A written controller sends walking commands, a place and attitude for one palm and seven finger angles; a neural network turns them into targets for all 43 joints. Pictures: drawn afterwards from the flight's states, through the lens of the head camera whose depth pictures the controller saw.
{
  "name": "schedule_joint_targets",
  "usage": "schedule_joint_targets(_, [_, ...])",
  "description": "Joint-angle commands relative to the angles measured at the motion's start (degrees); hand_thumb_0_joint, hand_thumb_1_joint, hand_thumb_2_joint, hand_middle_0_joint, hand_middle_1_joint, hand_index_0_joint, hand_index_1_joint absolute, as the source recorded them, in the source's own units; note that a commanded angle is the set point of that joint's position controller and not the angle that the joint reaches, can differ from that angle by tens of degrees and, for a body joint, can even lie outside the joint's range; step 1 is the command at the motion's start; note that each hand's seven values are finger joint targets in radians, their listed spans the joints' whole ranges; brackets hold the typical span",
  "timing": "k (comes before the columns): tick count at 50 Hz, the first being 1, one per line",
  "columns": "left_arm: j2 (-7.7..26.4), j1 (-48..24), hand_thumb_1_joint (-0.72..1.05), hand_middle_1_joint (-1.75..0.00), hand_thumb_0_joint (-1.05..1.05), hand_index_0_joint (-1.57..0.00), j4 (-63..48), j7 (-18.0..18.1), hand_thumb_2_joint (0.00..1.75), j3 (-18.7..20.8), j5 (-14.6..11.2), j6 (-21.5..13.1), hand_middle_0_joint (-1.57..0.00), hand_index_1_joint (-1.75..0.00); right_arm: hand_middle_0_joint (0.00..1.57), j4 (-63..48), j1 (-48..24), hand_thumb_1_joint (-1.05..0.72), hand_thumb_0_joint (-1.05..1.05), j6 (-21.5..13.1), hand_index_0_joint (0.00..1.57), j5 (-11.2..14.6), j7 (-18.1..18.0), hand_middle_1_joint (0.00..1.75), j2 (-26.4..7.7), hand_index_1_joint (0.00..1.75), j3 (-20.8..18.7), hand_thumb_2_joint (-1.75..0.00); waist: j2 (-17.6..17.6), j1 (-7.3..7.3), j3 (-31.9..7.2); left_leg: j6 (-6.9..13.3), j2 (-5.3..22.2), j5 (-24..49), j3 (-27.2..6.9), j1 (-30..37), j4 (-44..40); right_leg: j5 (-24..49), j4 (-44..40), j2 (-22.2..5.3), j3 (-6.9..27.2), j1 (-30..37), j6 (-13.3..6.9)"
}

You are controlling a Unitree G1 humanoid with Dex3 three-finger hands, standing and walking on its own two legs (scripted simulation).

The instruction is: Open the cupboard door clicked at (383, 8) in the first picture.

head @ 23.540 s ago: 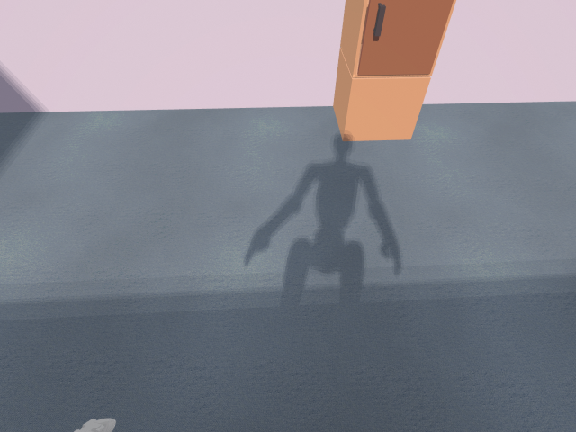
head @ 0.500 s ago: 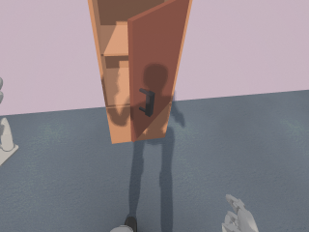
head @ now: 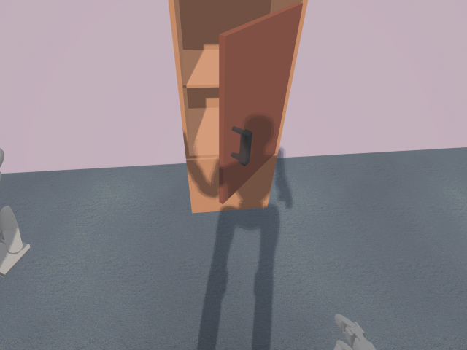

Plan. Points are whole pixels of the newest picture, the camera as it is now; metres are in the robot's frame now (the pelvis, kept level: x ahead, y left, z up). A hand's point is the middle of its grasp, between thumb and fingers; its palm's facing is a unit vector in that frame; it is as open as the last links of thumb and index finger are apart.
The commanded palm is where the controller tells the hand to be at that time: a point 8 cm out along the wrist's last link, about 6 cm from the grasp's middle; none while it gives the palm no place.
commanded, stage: stop stepping back and stand still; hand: left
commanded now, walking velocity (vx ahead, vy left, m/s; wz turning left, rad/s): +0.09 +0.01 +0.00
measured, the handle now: (239, 145) +0.71 +0.00 -0.07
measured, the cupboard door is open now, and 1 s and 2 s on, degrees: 46 46 46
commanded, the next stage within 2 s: let the arm hang, fingers relaxed in 0.20 s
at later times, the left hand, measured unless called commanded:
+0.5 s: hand out of the picture +0.16 +0.23 -0.11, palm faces +0.08 -0.94 -0.32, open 7.4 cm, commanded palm none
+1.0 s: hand out of the picture -0.04 +0.19 -0.16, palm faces +0.09 -0.97 -0.22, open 7.3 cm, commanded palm none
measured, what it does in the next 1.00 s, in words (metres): stands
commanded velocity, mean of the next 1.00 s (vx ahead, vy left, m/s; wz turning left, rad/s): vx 0.00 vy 0.00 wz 0.00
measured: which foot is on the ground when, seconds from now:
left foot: down 0.00-1.00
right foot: down 0.00-1.00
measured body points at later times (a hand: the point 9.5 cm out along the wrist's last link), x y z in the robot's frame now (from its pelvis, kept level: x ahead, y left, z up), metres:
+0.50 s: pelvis +0.01 +0.01 -0.01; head +0.02 -0.01 +0.44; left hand +0.15 +0.27 -0.09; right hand +0.16 -0.23 -0.13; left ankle +0.04 +0.13 -0.73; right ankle +0.00 -0.10 -0.73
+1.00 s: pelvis +0.01 +0.02 +0.01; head +0.02 +0.01 +0.46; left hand -0.04 +0.25 -0.15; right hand +0.01 -0.21 -0.16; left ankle +0.04 +0.13 -0.73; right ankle +0.00 -0.10 -0.73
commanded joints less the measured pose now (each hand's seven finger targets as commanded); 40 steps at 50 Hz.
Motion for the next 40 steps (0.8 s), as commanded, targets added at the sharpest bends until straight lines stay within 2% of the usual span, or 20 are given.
schedule_joint_targets(1, [9.1,-4.2,0.9,-0.3,0.0,-0.2,-7.1,1.1,0.9,6.7,-0.7,-2.5,-0.2,-0.3,0.2,-7.5,-6.6,-0.9,0.0,-0.9,0.2,0.3,-1.0,0.3,-10.1,0.3,-4.3,-0.9,3.0,-0.21,0.2,2.2,5.5,-8.9,-4.6,-14.5,-3.4,-1.4,-8.7,-5.9,10.9,10.3,-4.2])
schedule_joint_targets(3, [9.1,-3.0,0.9,-0.3,0.0,-0.2,-5.1,1.1,0.9,6.1,-1.2,-1.4,-0.2,-0.3,0.2,-7.8,-6.8,-0.9,0.0,0.1,0.2,1.3,-0.3,0.3,-10.0,0.3,-5.3,-0.9,-10.7,0.67,-0.3,0.1,0.7,-7.9,0.4,-18.4,16.0,-9.3,-17.9,-17.8,31.0,8.9,-9.9])
schedule_joint_targets(4, [8.5,-4.6,0.9,-0.3,0.0,-0.2,-5.7,1.1,0.9,4.7,-1.2,-1.8,-0.2,-0.3,0.2,-8.2,-7.5,-0.9,0.0,0.4,0.2,1.2,-0.1,0.3,-9.9,0.3,-5.2,-0.9,-9.7,0.87,1.3,-0.2,1.0,-9.6,-1.3,-20.9,23.4,-4.5,-18.5,-20.8,31.8,9.0,-11.9])
schedule_joint_targets(7, [9.7,-6.5,0.9,-0.3,0.0,-0.2,-7.2,1.2,0.9,5.5,-0.7,-3.5,-0.2,-0.3,0.2,-7.9,-8.1,-0.9,0.0,0.4,0.2,0.9,-0.3,0.3,-8.8,0.3,-3.6,-0.9,-3.8,0.72,2.3,-0.4,3.0,-6.1,-1.1,-14.8,18.0,13.9,-14.8,-17.5,18.6,5.5,-10.1])
schedule_joint_targets(11, [9.5,-6.8,0.9,-0.3,0.0,-0.2,-10.9,1.6,0.9,5.4,-1.4,-3.8,-0.2,-0.3,0.2,-8.4,-8.8,-0.9,0.0,-0.2,0.2,0.6,-1.2,0.3,-8.8,0.3,-3.6,-0.9,-1.3,0.94,1.7,0.2,1.3,4.0,2.7,1.9,-2.0,6.7,-12.9,-11.6,10.3,-1.0,-5.1])
schedule_joint_targets(14, [9.8,-6.4,0.9,-0.3,0.0,-0.2,-14.5,1.4,0.9,6.0,-1.6,-4.1,-0.2,-0.3,0.2,-9.8,-9.5,-0.9,0.0,-0.3,0.2,1.2,-1.5,0.3,-11.1,0.3,-4.8,-0.9,8.1,1.92,1.6,2.5,8.5,10.0,-6.9,4.3,-7.8,6.3,-6.8,-5.3,7.3,-1.5,-0.3])
schedule_joint_targets(15, [-4.0,-6.6,0.9,-0.3,0.0,-0.2,32.8,-8.1,0.9,-18.3,4.5,6.9,-0.2,-0.3,0.2,3.5,-7.9,-0.9,0.0,-0.6,0.2,0.2,4.4,0.3,-20.1,0.3,-6.8,-0.9,11.6,-1.93,3.8,4.3,9.4,20.9,-9.2,-3.5,-1.4,14.6,7.6,-6.3,0.7,-7.1,0.5])
schedule_joint_targets(16, [-6.4,-6.6,0.9,-0.3,0.0,-0.2,34.9,-9.3,0.9,-16.8,3.1,11.2,-0.2,-0.3,0.2,3.0,-3.8,-0.9,0.0,3.4,0.2,0.6,4.1,0.3,-15.9,0.3,-6.5,-0.9,12.9,-0.34,1.6,6.8,11.0,27.2,-10.6,-5.0,-5.0,4.0,11.6,-3.6,1.9,-4.7,0.6])
schedule_joint_targets(17, [-9.4,-7.6,0.9,-0.3,0.0,-0.2,36.5,-9.3,0.9,-18.5,2.8,12.3,-0.2,-0.3,0.2,2.4,-4.8,-0.9,0.0,4.5,0.2,-0.3,3.6,0.3,-14.3,0.3,-5.7,-0.9,11.5,0.37,0.1,8.6,13.9,24.6,-14.4,-6.7,-6.9,-7.1,15.5,-2.8,2.7,-6.5,0.7])
schedule_joint_targets(19, [-8.6,-11.1,0.9,-0.3,0.0,-0.2,41.6,-9.5,0.9,-19.5,2.7,11.8,-0.2,-0.3,0.2,1.1,-5.2,-0.9,0.0,5.2,0.2,-1.5,3.0,0.3,-14.1,0.3,-4.8,-0.9,0.8,1.51,-1.9,10.1,14.2,30.5,-17.6,-3.6,-6.0,-8.1,13.2,-2.9,5.1,-5.6,0.4])
schedule_joint_targets(20, [-7.7,-11.1,0.9,-0.3,0.0,-0.2,45.6,-9.5,0.9,-19.6,2.8,11.5,-0.2,-0.3,0.2,1.3,-6.5,-0.9,0.0,5.7,0.2,-1.4,2.9,0.3,-14.2,0.3,-4.4,-0.9,-3.3,2.92,-3.9,8.6,12.5,33.0,-14.2,-2.3,-3.4,-1.4,5.7,-3.2,4.6,-0.7,0.3])
schedule_joint_targets(21, [-6.0,-10.9,0.9,-0.3,0.0,-0.2,50.4,-9.3,0.9,-19.6,2.9,11.3,-0.2,-0.3,0.2,2.1,-7.3,-0.9,0.0,6.0,0.2,-0.8,2.8,0.3,-13.7,0.3,-4.2,-0.9,-7.6,3.67,-5.7,5.6,8.6,29.9,-9.4,-3.0,-0.3,13.5,-1.1,-4.0,5.6,5.8,0.0])
schedule_joint_targets(22, [-3.2,-12.3,0.9,-0.3,0.0,-0.2,54.3,-9.0,0.9,-19.5,2.9,11.0,-0.2,-0.3,0.2,3.1,-6.8,-0.9,0.0,6.2,0.2,-0.1,2.8,0.3,-12.3,0.3,-4.2,-0.9,-11.5,2.57,-6.1,2.3,4.0,21.1,-4.4,-3.5,2.1,26.7,-4.0,-8.8,10.9,8.3,-1.4])
schedule_joint_targets(23, [-1.6,-14.6,0.9,-0.3,0.0,-0.2,58.0,-9.0,0.9,-20.0,2.5,10.8,-0.2,-0.3,0.2,4.5,-5.1,-0.9,0.0,6.7,0.2,0.1,3.2,0.3,-11.4,0.3,-4.0,-0.9,-8.2,1.03,-3.8,0.6,2.2,13.2,-2.8,-2.7,1.1,32.5,-5.2,-13.2,13.3,5.9,-3.5])
schedule_joint_targets(24, [-1.0,-16.4,0.9,-0.3,0.0,-0.2,62.0,-8.8,0.9,-20.3,2.3,10.8,-0.2,-0.3,0.2,6.1,-6.1,-0.9,0.0,7.8,0.2,-0.5,2.9,0.3,-10.9,0.3,-4.0,-0.9,-11.4,0.97,-3.1,0.0,1.0,9.3,-1.4,-1.8,1.6,36.6,-5.9,-12.9,14.0,5.5,-4.2])
schedule_joint_targets(26, [-1.7,-17.7,0.9,-0.3,0.0,-0.2,68.9,-8.2,0.9,-21.2,1.9,10.8,-0.2,-0.3,0.2,9.6,-5.9,-0.9,0.0,8.7,0.2,-0.4,2.7,0.3,-10.1,0.3,-3.7,-0.9,-6.8,0.7,-1.4,-0.4,1.4,8.9,-0.9,0.1,-0.2,40.4,-6.2,-12.2,13.0,6.2,-4.2])
schedule_joint_targets(29, [-4.2,-17.3,0.9,-0.3,0.0,-0.2,76.9,-8.0,0.9,-22.2,1.3,11.0,-0.2,-0.3,0.2,14.7,-5.1,-0.9,0.0,8.8,0.2,0.0,2.2,0.3,-8.6,0.3,-3.0,-0.9,5.1,0.61,0.0,0.1,3.6,17.2,-2.9,4.9,-4.5,25.6,-7.8,-8.0,10.2,4.0,-2.3])
schedule_joint_targets(31, [-6.5,-16.0,0.9,-0.3,0.0,-0.2,80.2,-7.9,0.9,-21.6,1.4,11.4,-0.2,-0.3,0.2,17.0,-4.5,-0.9,0.0,9.0,0.2,-0.3,1.9,0.3,-7.4,0.3,-3.1,-0.9,11.4,1.09,2.0,0.9,4.5,14.9,-4.2,4.1,-6.4,17.1,-10.2,-6.7,9.4,3.9,-2.4])
schedule_joint_targets(35, [-7.6,-15.4,0.9,-0.3,0.0,-0.2,85.8,-8.1,0.9,-22.5,1.3,11.3,-0.2,-0.3,0.2,20.9,-2.1,-0.9,0.0,9.2,0.2,0.0,1.5,0.3,-7.2,0.3,-3.3,-0.9,3.5,0.88,2.9,1.1,5.1,12.1,-4.8,5.2,-8.1,13.9,-13.1,-6.7,8.8,4.0,-2.5])
schedule_joint_targets(40, [-8.1,-14.4,0.9,-0.3,0.0,-0.2,90.2,-8.0,0.9,-23.1,1.1,11.3,-0.2,-0.3,0.2,24.5,-0.1,-0.9,0.0,9.1,0.2,0.1,1.4,0.3,-7.0,0.3,-2.9,-0.9,2.0,0.9,5.2,1.2,5.2,10.4,-5.0,5.2,-10.3,10.7,-14.3,-6.6,8.4,3.6,-2.4])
